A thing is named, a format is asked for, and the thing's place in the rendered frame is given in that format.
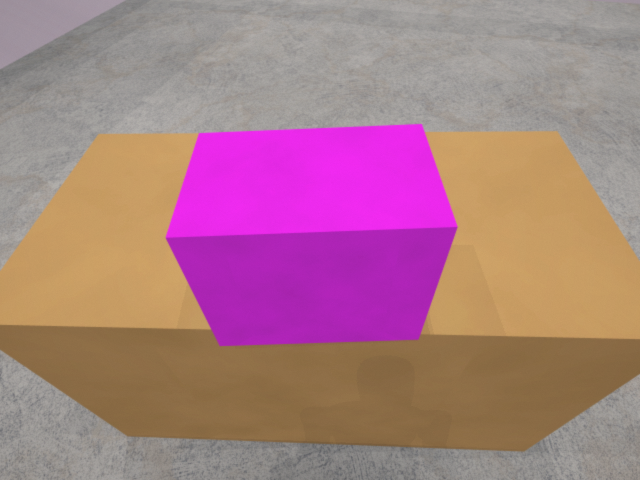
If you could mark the pedestal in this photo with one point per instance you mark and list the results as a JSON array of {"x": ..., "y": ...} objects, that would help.
[{"x": 535, "y": 318}]

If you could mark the carton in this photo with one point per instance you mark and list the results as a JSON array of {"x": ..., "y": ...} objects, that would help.
[{"x": 313, "y": 235}]

